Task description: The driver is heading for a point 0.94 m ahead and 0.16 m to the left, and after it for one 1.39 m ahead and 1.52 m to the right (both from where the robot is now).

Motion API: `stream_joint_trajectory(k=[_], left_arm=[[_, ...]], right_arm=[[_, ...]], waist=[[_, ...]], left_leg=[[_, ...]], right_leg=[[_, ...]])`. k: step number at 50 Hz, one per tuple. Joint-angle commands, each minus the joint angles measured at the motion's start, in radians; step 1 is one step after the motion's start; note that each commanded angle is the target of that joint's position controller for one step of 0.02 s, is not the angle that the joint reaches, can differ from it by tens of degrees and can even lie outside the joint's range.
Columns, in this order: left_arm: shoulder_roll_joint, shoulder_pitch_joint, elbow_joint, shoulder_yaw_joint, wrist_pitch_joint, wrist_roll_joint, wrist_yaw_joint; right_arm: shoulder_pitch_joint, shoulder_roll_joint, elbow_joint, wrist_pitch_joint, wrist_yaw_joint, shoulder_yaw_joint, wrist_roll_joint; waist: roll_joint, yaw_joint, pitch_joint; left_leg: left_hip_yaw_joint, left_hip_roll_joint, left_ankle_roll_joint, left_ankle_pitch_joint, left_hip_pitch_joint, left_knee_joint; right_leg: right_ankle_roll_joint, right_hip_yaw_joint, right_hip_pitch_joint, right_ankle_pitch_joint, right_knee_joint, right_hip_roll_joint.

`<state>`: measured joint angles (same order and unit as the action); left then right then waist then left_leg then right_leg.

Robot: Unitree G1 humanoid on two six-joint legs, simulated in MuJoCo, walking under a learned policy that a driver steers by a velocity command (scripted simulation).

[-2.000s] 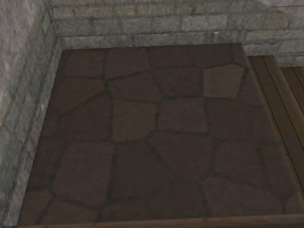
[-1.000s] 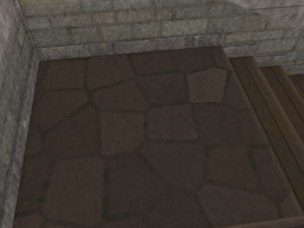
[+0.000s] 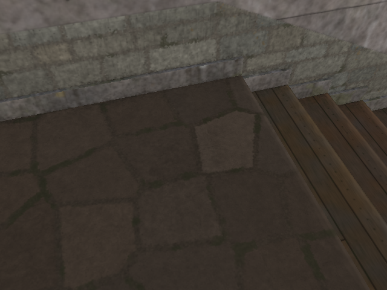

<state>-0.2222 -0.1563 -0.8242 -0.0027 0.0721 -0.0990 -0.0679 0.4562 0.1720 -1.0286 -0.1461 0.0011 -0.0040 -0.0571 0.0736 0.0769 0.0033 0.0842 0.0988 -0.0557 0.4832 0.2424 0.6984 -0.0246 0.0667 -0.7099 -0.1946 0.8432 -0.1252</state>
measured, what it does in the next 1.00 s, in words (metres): goes down, turning left: right foot 0.15 m lower, then left foot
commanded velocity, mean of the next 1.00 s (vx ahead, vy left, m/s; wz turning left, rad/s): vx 0.35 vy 0.00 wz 0.30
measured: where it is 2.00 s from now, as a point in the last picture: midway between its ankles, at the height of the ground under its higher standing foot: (129, 190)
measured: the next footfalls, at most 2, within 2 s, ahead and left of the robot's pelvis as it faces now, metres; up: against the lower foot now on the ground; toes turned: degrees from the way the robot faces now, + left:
right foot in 0.20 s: +0.29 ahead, -0.19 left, -0.15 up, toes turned -5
left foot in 0.84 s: +0.52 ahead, +0.12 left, -0.15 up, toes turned +18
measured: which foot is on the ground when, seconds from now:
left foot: down 0.00-0.20, up 0.22-0.82, down 0.84-1.00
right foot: up 0.00-0.18, down 0.20-0.86, up 0.88-1.00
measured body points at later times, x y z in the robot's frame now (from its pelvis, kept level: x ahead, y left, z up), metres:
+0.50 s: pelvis +0.23 -0.10 -0.12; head +0.22 -0.11 +0.33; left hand +0.19 +0.14 -0.26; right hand +0.37 -0.35 -0.24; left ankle +0.35 +0.07 -0.72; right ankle +0.25 -0.19 -0.85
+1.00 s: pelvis +0.48 +0.03 -0.12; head +0.52 +0.05 +0.33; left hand +0.46 +0.32 -0.25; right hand +0.67 -0.17 -0.24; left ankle +0.48 +0.11 -0.85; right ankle +0.49 -0.15 -0.75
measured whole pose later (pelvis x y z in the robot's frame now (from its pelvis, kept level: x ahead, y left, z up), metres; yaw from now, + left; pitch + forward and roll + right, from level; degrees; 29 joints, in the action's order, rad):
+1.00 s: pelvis +0.48 +0.03 -0.12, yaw +21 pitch +4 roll +0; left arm -0.26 -0.21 -0.90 -0.08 0.13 0.01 0.01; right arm 0.22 0.23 -0.80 -0.03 -0.01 0.08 0.02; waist 0.01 -0.02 -0.02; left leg -0.02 0.10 -0.09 0.19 0.35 0.47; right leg -0.01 0.04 -0.57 0.32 1.24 -0.11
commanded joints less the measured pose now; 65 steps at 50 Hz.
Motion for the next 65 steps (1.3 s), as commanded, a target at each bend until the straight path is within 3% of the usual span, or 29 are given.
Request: stream_joint_trajectory(k=[1,2,4,7,8,9,10,11,12,13,14,15,17,18,21,26,35,39,41,42,43,44,45,47,49,53,57,62,65], left_arm=[[-0.021,0.127,0.031,0.014,-0.002,-0.009,0.005],[-0.006,0.138,0.011,0.026,-0.004,-0.009,-0.005],[-0.046,0.084,0.006,0.019,-0.028,0.019,-0.009],[-0.116,0.133,0.029,0.002,-0.037,0.023,-0.001],[-0.132,0.113,0.016,-0.006,-0.031,0.028,0.006],[-0.183,0.027,-0.016,-0.034,-0.014,0.043,0.02],[-0.255,-0.185,-0.06,-0.077,0.001,0.053,0.029],[-0.213,-0.323,-0.137,-0.076,-0.032,0.17,0.035],[-0.218,-0.427,-0.155,-0.075,-0.056,0.185,0.029],[-0.209,-0.437,-0.171,-0.078,-0.062,0.192,0.024],[-0.241,-0.364,-0.185,-0.09,-0.067,0.163,0.038],[-0.2,-0.273,-0.165,-0.077,-0.063,0.13,0.051],[-0.092,-0.108,-0.143,-0.033,-0.036,0.102,0.051],[-0.048,-0.073,-0.154,-0.022,-0.025,0.091,0.052],[-0.061,-0.122,-0.189,-0.022,-0.004,0.063,0.083],[-0.121,-0.192,-0.199,-0.052,0.015,0.092,0.12],[-0.118,-0.323,-0.201,-0.093,0.002,0.095,0.117],[-0.16,-0.289,-0.18,-0.115,-0.012,0.11,0.104],[-0.201,-0.266,-0.167,-0.124,-0.018,0.123,0.102],[-0.189,-0.262,-0.151,-0.115,-0.01,0.12,0.104],[-0.13,-0.228,-0.086,-0.093,0.015,0.085,0.097],[-0.074,-0.205,-0.029,-0.066,0.075,0.099,0.066],[-0.151,-0.083,-0.012,-0.09,0.109,0.141,0.054],[-0.127,-0.034,-0.011,-0.084,0.11,0.114,0.076],[-0.131,-0.085,-0.018,-0.097,0.074,0.102,0.086],[-0.079,0.01,0.026,-0.085,0.048,0.084,0.087],[-0.057,0.189,0.071,-0.065,0.057,0.097,0.074],[-0.114,0.275,0.119,-0.073,0.056,0.11,0.047],[-0.17,0.122,0.08,-0.094,0.064,0.108,0.037]], right_arm=[[0.276,0.005,-0.035,0.01,0.047,-0.01,0.008],[0.265,0.019,-0.014,0.028,0.044,-0.016,0.005],[0.135,0.105,0.015,0.048,-0.011,-0.009,-0.034],[0.071,0.146,0.043,0.041,-0.029,0.004,0.013],[0.096,0.181,0.021,0.057,-0.029,0.015,0.007],[0.162,0.212,-0.011,0.069,-0.047,0.03,-0.011],[0.17,0.234,-0.024,0.078,-0.086,0.041,-0.047],[0.266,0.001,-0.049,0.085,-0.032,0.029,0.122],[0.25,0.064,-0.005,0.085,-0.006,0.019,0.166],[0.156,0.08,0.053,0.081,0.02,0.028,0.175],[-0.01,0.03,0.135,0.086,0.052,0.017,0.179],[-0.098,0.033,0.16,0.106,0.078,0.022,0.161],[-0.073,0.056,0.166,0.144,0.087,0.04,0.122],[-0.076,0.038,0.162,0.15,0.082,0.05,0.11],[-0.066,0.035,0.164,0.149,0.068,0.068,0.078],[-0.269,0.097,0.242,0.122,0.034,0.099,0.08],[-0.543,0.057,0.348,0.117,-0.025,0.079,0.084],[-0.564,0.067,0.393,0.114,-0.051,0.08,0.086],[-0.401,0.117,0.372,0.112,-0.049,0.107,0.084],[-0.208,0.202,0.317,0.114,-0.035,0.149,0.088],[-0.075,0.35,0.282,0.116,-0.012,0.187,0.093],[0.0,0.415,0.281,0.11,-0.008,0.183,0.082],[0.054,0.322,0.259,0.111,-0.006,0.156,0.054],[-0.146,0.213,0.283,0.102,-0.001,0.124,0.076],[-0.275,0.148,0.309,0.094,-0.005,0.103,0.072],[-0.207,0.182,0.262,0.071,0.012,0.111,0.084],[-0.115,0.188,0.212,0.067,0.016,0.109,0.086],[-0.066,0.202,0.163,0.063,0.019,0.115,0.083],[-0.097,0.217,0.169,0.078,0.024,0.119,0.075]], waist=[[-0.069,0.107,-0.069],[-0.052,0.115,-0.085],[-0.102,0.013,-0.111],[-0.093,0.001,-0.146],[-0.065,-0.001,-0.149],[-0.037,-0.025,-0.1],[-0.008,-0.138,0.007],[0.111,-0.128,0.221],[0.144,-0.182,0.391],[0.077,-0.203,0.394],[0.042,-0.193,0.282],[0.004,-0.178,0.174],[-0.039,-0.056,0.026],[0.019,-0.033,-0.028],[0.038,-0.019,-0.05],[-0.017,-0.056,-0.054],[-0.036,-0.175,-0.132],[0.025,-0.154,-0.109],[0.052,-0.042,0.01],[0.026,0.048,0.134],[-0.182,0.068,0.233],[-0.305,0.031,0.435],[-0.184,0.085,0.38],[-0.09,-0.011,0.183],[-0.104,-0.106,0.124],[-0.109,-0.105,0.052],[-0.155,-0.032,-0.01],[-0.155,-0.022,-0.049],[-0.17,-0.109,0.046]], left_leg=[[-0.369,-0.323,-0.171,-0.413,-0.35,0.078],[-0.328,-0.279,-0.171,-0.267,-0.149,0.057],[-0.321,-0.27,-0.172,-0.121,0.313,-0.005],[-0.341,-0.305,-0.122,-0.08,0.214,0.1],[-0.341,-0.311,-0.111,-0.077,0.168,0.156],[-0.293,-0.266,-0.079,-0.099,0.175,0.272],[-0.207,-0.198,-0.006,-0.155,0.26,0.523],[-0.151,-0.061,0.066,0.456,0.616,0.994],[-0.158,-0.095,0.109,0.484,0.684,1.331],[-0.152,-0.114,0.107,0.357,0.793,1.324],[-0.086,-0.145,0.091,0.17,0.904,1.328],[-0.081,-0.166,0.07,0.058,0.906,1.306],[-0.156,-0.203,0.019,-0.136,0.75,1.085],[-0.195,-0.193,-0.001,-0.212,0.737,1.03],[-0.213,-0.16,0.018,-0.418,0.67,0.787],[-0.281,-0.157,0.046,-0.616,0.702,0.379],[-0.13,-0.171,0.016,-0.537,0.671,0.067],[-0.016,-0.138,-0.052,-0.28,0.5,0.001],[0.065,-0.035,-0.098,-0.231,0.195,-0.073],[0.024,-0.006,-0.141,-0.315,-0.136,-0.103],[-0.421,-0.255,-0.252,-0.342,-0.49,-0.146],[-0.979,-0.451,-0.417,-0.231,-0.727,-0.379],[-0.865,-0.428,-0.362,-0.27,-0.753,-0.411],[-0.556,-0.334,-0.263,-0.467,-0.433,-0.384],[-0.424,-0.274,-0.228,-0.587,-0.181,-0.427],[-0.29,-0.219,-0.214,-0.745,-0.029,-0.479],[-0.241,-0.184,-0.163,-0.624,0.006,-0.485],[-0.33,-0.293,-0.147,-0.598,-0.187,-0.432],[-0.307,-0.27,-0.107,-1.005,-0.282,-0.233]], right_leg=[[-0.009,0.099,-0.438,-0.248,-0.324,-0.088],[0.008,0.007,-0.25,-0.374,-0.447,-0.052],[0.024,-0.059,0.211,-0.398,-0.285,-0.009],[0.032,-0.05,0.291,-0.211,-0.447,-0.02],[0.056,-0.08,0.359,-0.207,-0.541,-0.001],[0.082,-0.133,0.547,-0.203,-0.517,0.032],[0.135,-0.137,0.832,-0.217,-0.44,0.019],[0.186,0.003,1.198,-0.682,-0.105,-0.146],[0.281,0.224,1.225,-0.473,-0.149,-0.288],[0.319,0.354,1.158,0.05,-0.32,-0.316],[0.326,0.464,1.004,0.661,-0.517,-0.336],[0.306,0.487,0.824,0.828,-0.608,-0.345],[0.232,0.364,0.464,0.871,-0.635,-0.281],[0.185,0.287,0.371,0.827,-0.621,-0.245],[0.168,0.07,0.28,0.617,-0.639,-0.175],[0.174,0.013,0.459,0.475,-0.692,-0.192],[0.141,-0.182,0.723,0.372,-0.679,-0.22],[0.117,-0.278,0.743,0.103,-0.553,-0.21],[0.097,-0.336,0.704,-0.342,-0.275,-0.191],[0.059,-0.356,0.547,-0.383,-0.019,-0.161],[-0.007,-0.338,0.14,0.236,0.399,-0.064],[-0.032,-0.074,-0.141,0.786,0.653,0.129],[-0.001,0.025,-0.292,0.718,0.673,0.092],[0.026,0.007,-0.233,0.559,0.508,0.015],[0.022,0.015,-0.043,0.457,0.357,-0.033],[-0.002,-0.044,0.038,0.301,0.084,0.015],[0.017,-0.076,0.149,0.014,-0.259,0.085],[0.08,-0.034,0.109,0.095,-0.359,0.088],[0.144,-0.079,0.316,0.234,-0.398,0.144]])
